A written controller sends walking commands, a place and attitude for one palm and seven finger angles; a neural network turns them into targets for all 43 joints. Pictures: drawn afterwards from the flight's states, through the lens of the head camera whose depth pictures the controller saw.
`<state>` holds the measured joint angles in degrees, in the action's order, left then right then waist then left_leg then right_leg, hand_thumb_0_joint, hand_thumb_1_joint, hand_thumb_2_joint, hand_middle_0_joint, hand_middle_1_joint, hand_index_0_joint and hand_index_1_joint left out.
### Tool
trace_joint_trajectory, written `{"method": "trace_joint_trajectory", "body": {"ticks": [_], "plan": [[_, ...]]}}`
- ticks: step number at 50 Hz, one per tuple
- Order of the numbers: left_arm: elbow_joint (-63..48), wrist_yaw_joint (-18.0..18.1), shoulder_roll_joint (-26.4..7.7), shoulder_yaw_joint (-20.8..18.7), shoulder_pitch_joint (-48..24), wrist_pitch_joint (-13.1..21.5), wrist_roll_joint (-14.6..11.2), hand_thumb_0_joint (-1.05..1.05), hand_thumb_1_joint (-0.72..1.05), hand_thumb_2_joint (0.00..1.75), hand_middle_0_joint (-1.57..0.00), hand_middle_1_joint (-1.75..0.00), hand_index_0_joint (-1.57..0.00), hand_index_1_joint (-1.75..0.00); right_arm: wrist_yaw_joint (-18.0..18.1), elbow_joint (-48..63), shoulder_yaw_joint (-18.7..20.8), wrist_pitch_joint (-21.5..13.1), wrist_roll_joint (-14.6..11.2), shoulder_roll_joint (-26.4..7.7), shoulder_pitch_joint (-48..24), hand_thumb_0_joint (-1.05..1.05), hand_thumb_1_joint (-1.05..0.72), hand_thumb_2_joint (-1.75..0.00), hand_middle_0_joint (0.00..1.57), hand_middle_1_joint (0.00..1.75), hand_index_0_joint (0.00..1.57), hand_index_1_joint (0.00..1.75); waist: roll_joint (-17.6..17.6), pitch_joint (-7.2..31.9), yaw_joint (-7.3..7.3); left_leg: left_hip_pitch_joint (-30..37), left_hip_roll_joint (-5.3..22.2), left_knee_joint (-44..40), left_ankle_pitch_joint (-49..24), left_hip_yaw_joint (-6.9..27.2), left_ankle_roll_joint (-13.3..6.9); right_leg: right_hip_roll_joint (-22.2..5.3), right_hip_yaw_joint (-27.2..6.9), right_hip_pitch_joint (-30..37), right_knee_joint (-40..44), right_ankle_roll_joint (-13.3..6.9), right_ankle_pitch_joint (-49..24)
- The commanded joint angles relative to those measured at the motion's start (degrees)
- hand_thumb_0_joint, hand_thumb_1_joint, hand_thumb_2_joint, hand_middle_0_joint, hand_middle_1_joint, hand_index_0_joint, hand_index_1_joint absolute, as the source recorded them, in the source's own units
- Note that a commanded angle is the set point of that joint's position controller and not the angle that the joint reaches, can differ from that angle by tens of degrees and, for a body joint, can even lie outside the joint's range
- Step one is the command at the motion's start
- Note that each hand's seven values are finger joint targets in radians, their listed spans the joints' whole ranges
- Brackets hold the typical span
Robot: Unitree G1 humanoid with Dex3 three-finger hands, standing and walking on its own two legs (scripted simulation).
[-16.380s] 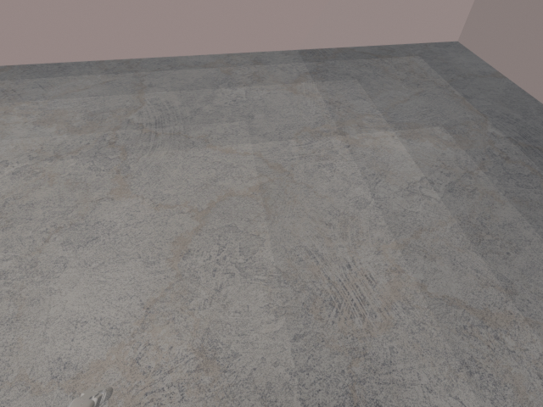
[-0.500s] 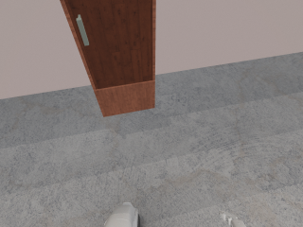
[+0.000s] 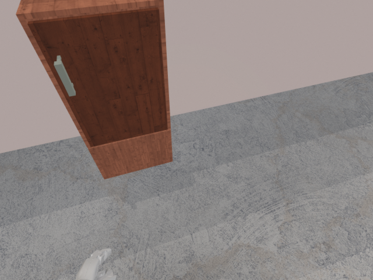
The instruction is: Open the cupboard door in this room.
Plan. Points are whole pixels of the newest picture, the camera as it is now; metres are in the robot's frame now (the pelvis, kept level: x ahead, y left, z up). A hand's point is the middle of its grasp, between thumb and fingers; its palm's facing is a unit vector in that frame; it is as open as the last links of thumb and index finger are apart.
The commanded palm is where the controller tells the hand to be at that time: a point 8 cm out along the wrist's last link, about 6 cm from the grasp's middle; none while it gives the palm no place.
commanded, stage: turn to face it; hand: left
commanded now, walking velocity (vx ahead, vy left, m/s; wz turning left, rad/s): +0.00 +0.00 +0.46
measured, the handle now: (65, 76) +0.75 +0.42 +0.00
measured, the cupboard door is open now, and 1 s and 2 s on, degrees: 0 0 0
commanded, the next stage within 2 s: take the last steps up to it in 0.36 s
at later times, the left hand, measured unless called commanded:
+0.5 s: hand out of the picture -0.05 +0.22 -0.19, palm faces +0.29 -0.92 -0.25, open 7.3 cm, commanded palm none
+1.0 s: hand out of the picture +0.09 +0.20 -0.16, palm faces +0.19 -0.96 -0.19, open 7.4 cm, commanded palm none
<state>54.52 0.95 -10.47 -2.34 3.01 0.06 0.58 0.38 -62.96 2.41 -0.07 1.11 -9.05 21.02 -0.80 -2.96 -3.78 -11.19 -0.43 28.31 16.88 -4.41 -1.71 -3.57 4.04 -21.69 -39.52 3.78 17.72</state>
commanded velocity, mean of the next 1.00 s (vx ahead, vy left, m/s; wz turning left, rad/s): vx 0.17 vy -0.02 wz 0.15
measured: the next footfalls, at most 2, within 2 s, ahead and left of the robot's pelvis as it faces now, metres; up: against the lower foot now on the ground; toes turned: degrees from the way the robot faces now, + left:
right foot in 0.04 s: +0.08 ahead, -0.12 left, +0.00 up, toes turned -5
left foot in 0.50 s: +0.01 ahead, +0.13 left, +0.00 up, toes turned +18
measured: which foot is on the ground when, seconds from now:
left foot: down 0.00-0.04, up 0.06-0.48, down 0.50-1.00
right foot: up 0.00-0.02, down 0.04-0.50, up 0.52-1.00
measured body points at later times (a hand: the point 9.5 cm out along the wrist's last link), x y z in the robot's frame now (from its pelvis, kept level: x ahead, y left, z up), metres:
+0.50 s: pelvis +0.00 +0.01 -0.01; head +0.03 +0.03 +0.44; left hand -0.06 +0.26 -0.17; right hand +0.18 -0.22 -0.14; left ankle -0.03 +0.11 -0.74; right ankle +0.04 -0.11 -0.74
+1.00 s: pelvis +0.06 +0.01 +0.01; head +0.07 +0.00 +0.46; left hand +0.08 +0.25 -0.14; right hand +0.02 -0.22 -0.15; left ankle -0.03 +0.11 -0.74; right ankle +0.14 -0.10 -0.71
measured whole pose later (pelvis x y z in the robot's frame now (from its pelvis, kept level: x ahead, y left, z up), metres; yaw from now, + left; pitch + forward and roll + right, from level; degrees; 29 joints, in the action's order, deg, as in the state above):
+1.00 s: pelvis +0.06 +0.01 +0.01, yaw +12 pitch -1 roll +1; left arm 60.3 -1.4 -10.3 -2.6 9.9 -0.6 1.1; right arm 0.7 -65.0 2.6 -1.2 1.5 -9.0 24.7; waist -0.4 -2.0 -3.1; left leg -2.3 0.5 19.9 16.1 -5.8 -0.4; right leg -6.1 4.6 -23.5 -41.1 2.5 17.9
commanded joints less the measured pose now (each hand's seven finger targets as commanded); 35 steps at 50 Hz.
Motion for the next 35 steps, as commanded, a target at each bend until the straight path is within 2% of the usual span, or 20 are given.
{"method": "trace_joint_trajectory", "body": {"ticks": [1,2,3,4,5,6,8,13,17,19,21,22,23,24,25,26,28,29,31,35], "plan": [[-0.4,0.8,-7.6,-1.3,10.4,1.6,0.1,0.0,0.9,0.9,-0.2,-0.3,-0.2,-0.3,0.3,4.7,2.2,-0.8,-0.5,-7.8,-0.5,0.0,-0.9,-0.9,0.2,0.3,0.2,0.3,1.3,6.4,5.48,-7.4,8.4,6.0,-21.6,9.2,-0.3,-6.3,-4.3,20.8,17.5,-1.5,-22.2],[0.6,1.3,-12.5,-2.4,14.2,2.1,0.7,0.0,0.9,0.9,-0.2,-0.3,-0.2,-0.3,0.0,6.2,1.4,-0.8,-0.8,-4.0,-0.5,0.0,-0.9,-0.9,0.2,0.3,0.2,0.3,-12.9,8.9,6.62,-19.7,0.9,18.0,7.6,1.5,3.7,-20.7,-15.9,30.6,16.3,-7.2,-40.9],[0.3,1.3,-13.6,-2.2,16.4,1.8,0.3,0.0,0.9,0.9,-0.2,-0.3,-0.2,-0.3,0.5,7.5,1.9,0.0,-0.9,-5.6,-2.4,0.0,-0.9,-0.9,0.2,0.3,0.2,0.3,-12.1,9.4,7.68,-18.1,0.9,28.1,20.8,3.7,3.7,-26.7,-17.2,23.9,16.8,-13.0,-47.7],[-0.3,1.5,-11.4,-2.2,13.0,1.9,0.3,0.0,0.9,0.9,-0.2,-0.3,-0.2,-0.3,0.5,6.7,2.1,1.1,-0.7,-5.9,-2.5,0.0,-0.9,-0.9,0.2,0.3,0.2,0.3,-10.3,7.1,6.15,-17.5,2.6,34.5,18.1,6.3,3.9,-24.1,-14.7,19.0,18.6,-14.1,-42.0],[-1.3,1.6,-9.9,-2.0,9.6,1.6,0.2,0.0,0.9,0.9,-0.2,-0.3,-0.2,-0.3,0.2,5.9,2.3,1.7,-0.5,-5.6,-2.3,0.0,-0.9,-0.9,0.2,0.3,0.2,0.3,-9.1,4.4,5.02,-17.8,3.3,38.3,15.0,6.3,4.3,-21.8,-12.4,15.4,19.9,-13.4,-35.1],[-2.0,1.8,-8.7,-1.7,7.2,1.1,0.1,0.0,0.9,0.9,-0.2,-0.3,-0.2,-0.3,0.0,5.6,2.4,2.0,-0.4,-5.1,-1.9,0.0,-0.9,-0.9,0.2,0.3,0.2,0.3,-6.9,2.6,3.57,-18.4,3.9,40.1,12.5,5.8,4.2,-19.6,-9.0,14.1,19.4,-12.1,-32.6],[-2.1,1.6,-7.6,-1.3,7.2,1.3,0.2,0.0,0.9,0.9,-0.2,-0.3,-0.2,-0.3,-0.5,5.5,2.2,2.5,-0.2,-4.6,-2.2,0.0,-0.9,-0.9,0.2,0.3,0.2,0.3,-6.5,2.7,2.99,-18.1,3.8,40.3,8.8,4.9,4.8,-16.5,-3.8,13.1,19.3,-10.3,-32.1],[-1.6,1.4,-8.0,-1.9,10.2,1.2,1.0,0.0,0.9,0.9,-0.2,-0.3,-0.2,-0.3,-0.8,7.4,2.2,3.0,-0.3,-4.5,-6.6,0.0,-0.9,-0.9,0.2,0.3,0.2,0.3,-10.3,1.8,4.11,-15.7,3.9,32.7,7.6,2.7,5.7,-15.8,-0.6,11.8,20.4,-10.4,-27.1],[-0.4,1.1,-10.3,-2.3,12.9,0.8,1.4,0.0,0.9,0.9,-0.2,-0.3,-0.2,-0.3,-0.9,9.5,1.6,2.6,-0.5,-4.7,-12.3,0.0,-0.9,-0.9,0.2,0.3,0.2,0.3,-10.8,2.2,6.18,-12.9,3.1,22.6,9.4,0.8,5.2,-16.4,-1.0,13.6,18.8,-11.5,-28.8],[0.1,1.0,-11.6,-2.7,13.3,0.6,1.5,0.0,0.9,0.9,-0.2,-0.3,-0.2,-0.3,-0.9,10.1,1.3,2.2,-0.7,-5.0,-13.3,0.0,-0.9,-0.9,0.2,0.3,0.2,0.3,-11.2,3.5,6.5,-10.9,2.6,16.8,9.4,-0.2,4.8,-16.8,-0.9,15.1,17.1,-11.8,-29.7],[0.6,0.9,-12.1,-2.8,13.1,0.4,1.3,0.0,0.9,0.9,-0.2,-0.3,-0.2,-0.3,-0.8,10.1,1.2,1.8,-0.8,-5.6,-12.2,0.0,-0.9,-0.9,0.2,0.3,0.2,0.3,-11.3,4.8,5.42,-6.7,2.3,8.8,5.5,-1.2,4.4,-16.4,-0.2,15.1,14.5,-10.4,-29.3],[0.8,0.8,-12.3,-2.7,12.8,0.2,1.0,0.0,0.9,0.9,-0.2,-0.3,-0.2,-0.3,-0.7,9.7,1.2,1.6,-0.7,-6.2,-11.2,0.0,-0.9,-0.9,0.2,0.3,0.2,0.3,-10.1,5.0,4.48,-2.1,2.0,3.7,0.4,-2.0,4.1,-15.6,1.0,12.5,12.9,-8.7,-26.7],[0.9,0.7,-11.6,-2.5,12.4,-0.1,0.5,0.0,0.9,0.9,-0.2,-0.3,-0.2,-0.3,-0.8,9.0,1.3,1.0,-0.6,-7.7,-9.2,0.0,-0.9,-0.9,0.2,0.3,0.2,0.3,-5.8,6.2,3.05,4.5,3.5,-4.5,-6.7,-0.5,3.5,-14.0,2.5,9.0,8.8,-6.2,-22.2],[0.2,0.5,-8.8,-1.9,13.7,-0.3,0.0,0.0,0.9,0.9,-0.2,-0.3,-0.2,-0.3,-0.5,9.0,2.0,0.3,-0.1,-12.1,-7.8,0.0,-0.9,-0.9,0.2,0.3,0.2,0.3,7.1,8.5,2.41,11.8,12.5,-9.1,-13.0,10.7,0.4,-8.5,5.7,0.8,1.0,-2.4,-6.5],[-1.2,0.3,-5.6,-0.6,11.8,-0.6,-0.1,0.0,0.9,0.9,-0.2,-0.3,-0.2,-0.3,-0.2,8.9,2.8,0.4,0.2,-16.5,-6.3,0.0,-0.9,-0.9,0.2,0.3,0.2,0.3,19.3,6.5,1.17,10.9,22.7,-12.4,-21.7,22.8,-5.3,-3.5,4.8,-6.8,-8.2,0.2,16.1],[-1.4,0.3,-6.9,-0.7,9.7,-1.1,0.3,0.0,0.9,0.9,-0.2,-0.3,-0.2,-0.3,-0.2,8.5,2.6,0.9,0.4,-16.8,-6.6,0.0,-0.9,-0.9,0.2,0.3,0.2,0.3,14.2,4.9,0.88,5.8,24.3,-13.7,-12.4,21.2,-8.0,-3.7,0.6,-5.1,-13.9,-0.8,17.2],[0.5,-0.2,-7.1,-0.9,8.8,-1.4,1.0,0.0,0.9,0.9,-0.2,-0.3,-0.2,-0.3,0.6,8.3,1.7,0.2,0.6,-13.5,-9.5,0.0,-0.9,-0.9,0.2,0.3,0.2,0.3,15.5,-0.8,1.7,2.5,19.8,-17.7,2.9,20.0,-7.5,-3.6,-1.5,-9.3,-19.3,-1.1,11.5],[1.5,-0.8,-7.0,-0.8,9.8,-1.1,1.1,0.0,0.9,0.9,-0.2,-0.3,-0.2,-0.3,0.7,8.3,1.2,0.0,0.4,-12.3,-10.2,0.0,-0.9,-0.9,0.2,0.3,0.2,0.3,13.6,-2.6,2.44,2.4,17.9,-17.7,4.3,18.0,-6.8,-3.4,-2.2,-10.5,-20.7,-1.4,8.0],[3.7,-1.5,-6.5,-0.4,12.7,-0.3,1.2,0.0,0.9,0.9,-0.2,-0.3,-0.2,-0.3,0.7,7.5,1.0,-1.0,0.0,-11.0,-8.7,0.0,-0.9,-0.9,0.2,0.3,0.2,0.3,9.2,-0.9,3.14,6.2,15.4,-17.3,-0.6,14.4,-6.1,-3.1,-1.5,-11.1,-21.5,-1.1,2.8],[4.5,-1.4,-5.6,-0.1,12.7,0.2,1.1,0.0,0.9,0.9,-0.2,-0.3,-0.2,-0.3,0.8,5.3,1.2,-2.3,-0.4,-9.8,-2.9,0.0,-0.9,-0.9,0.2,0.3,0.2,0.3,6.9,0.2,2.5,10.9,15.0,-17.5,-7.9,12.5,-6.5,-2.9,-1.6,-13.3,-22.1,-0.4,-0.3]]}}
